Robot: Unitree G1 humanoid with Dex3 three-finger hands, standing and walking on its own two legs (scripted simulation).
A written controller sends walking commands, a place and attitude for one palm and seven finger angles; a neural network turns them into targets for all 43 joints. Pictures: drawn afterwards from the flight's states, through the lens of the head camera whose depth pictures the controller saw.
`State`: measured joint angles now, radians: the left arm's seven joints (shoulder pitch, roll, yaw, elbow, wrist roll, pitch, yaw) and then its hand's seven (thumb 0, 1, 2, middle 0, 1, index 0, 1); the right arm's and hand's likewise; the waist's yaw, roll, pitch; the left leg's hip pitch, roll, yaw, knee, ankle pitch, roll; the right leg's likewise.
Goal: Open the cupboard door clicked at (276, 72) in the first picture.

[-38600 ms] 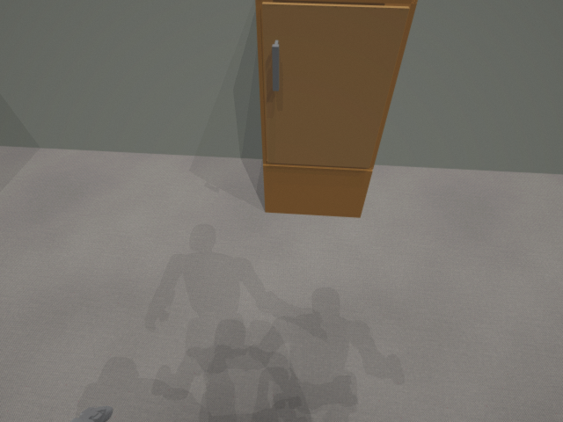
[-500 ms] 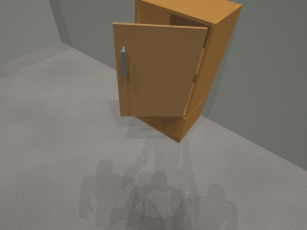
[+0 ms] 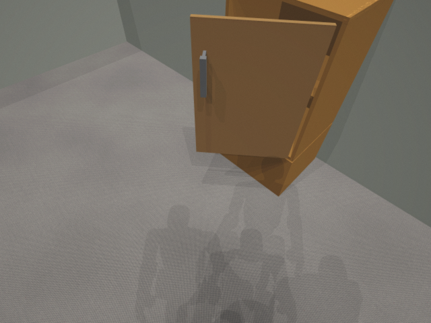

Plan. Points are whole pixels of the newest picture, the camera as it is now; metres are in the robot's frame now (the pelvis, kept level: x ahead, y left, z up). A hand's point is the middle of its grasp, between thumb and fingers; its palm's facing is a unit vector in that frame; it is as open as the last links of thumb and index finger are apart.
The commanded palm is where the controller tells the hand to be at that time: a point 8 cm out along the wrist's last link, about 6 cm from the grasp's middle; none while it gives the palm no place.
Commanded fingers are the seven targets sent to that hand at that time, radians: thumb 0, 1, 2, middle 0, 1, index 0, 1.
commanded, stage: look again from close up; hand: left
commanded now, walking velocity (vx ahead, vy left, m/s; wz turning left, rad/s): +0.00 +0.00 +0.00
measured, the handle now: (203, 74) +0.84 +0.12 -0.01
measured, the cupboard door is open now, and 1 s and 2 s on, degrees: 40 40 40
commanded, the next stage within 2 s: shuffle to correct the standing spot in 0.44 s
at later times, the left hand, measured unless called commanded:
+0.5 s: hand out of the picture +0.02 +0.20 -0.17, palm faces +0.02 -0.98 -0.20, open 7.4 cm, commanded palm none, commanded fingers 0.00 0.90 0.90 -0.20 -0.30 -0.20 -0.30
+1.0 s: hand out of the picture -0.02 +0.13 -0.17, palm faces +0.12 -0.98 -0.15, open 7.4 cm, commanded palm none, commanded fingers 0.00 0.90 0.90 -0.20 -0.30 -0.20 -0.30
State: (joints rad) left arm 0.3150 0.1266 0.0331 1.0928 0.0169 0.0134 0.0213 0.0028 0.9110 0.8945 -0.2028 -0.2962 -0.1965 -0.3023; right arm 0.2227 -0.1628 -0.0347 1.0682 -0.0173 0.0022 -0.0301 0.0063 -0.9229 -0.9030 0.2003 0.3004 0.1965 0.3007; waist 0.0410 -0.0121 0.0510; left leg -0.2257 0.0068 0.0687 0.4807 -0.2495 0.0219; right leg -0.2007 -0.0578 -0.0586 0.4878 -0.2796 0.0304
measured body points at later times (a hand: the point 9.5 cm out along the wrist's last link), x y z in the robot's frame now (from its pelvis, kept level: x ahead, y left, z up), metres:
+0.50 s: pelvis +0.01 +0.02 +0.01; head +0.02 +0.02 +0.45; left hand +0.02 +0.25 -0.15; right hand +0.02 -0.21 -0.15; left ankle +0.00 +0.11 -0.74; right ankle -0.01 -0.13 -0.74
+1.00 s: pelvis +0.08 -0.02 +0.00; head +0.10 -0.01 +0.45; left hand -0.02 +0.18 -0.16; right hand +0.08 -0.25 -0.16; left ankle +0.09 +0.09 -0.70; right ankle -0.01 -0.13 -0.74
